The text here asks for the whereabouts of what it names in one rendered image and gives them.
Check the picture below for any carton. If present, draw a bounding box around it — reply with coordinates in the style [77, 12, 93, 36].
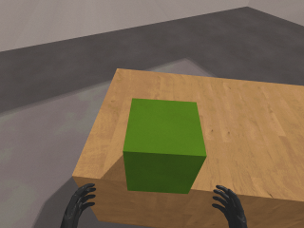
[123, 98, 207, 194]

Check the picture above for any robot left hand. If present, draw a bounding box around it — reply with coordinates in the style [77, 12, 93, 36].
[60, 183, 96, 228]

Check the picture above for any robot right hand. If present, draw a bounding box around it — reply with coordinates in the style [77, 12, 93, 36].
[212, 185, 248, 228]

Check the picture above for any pedestal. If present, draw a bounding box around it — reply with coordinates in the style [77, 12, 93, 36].
[72, 68, 304, 228]

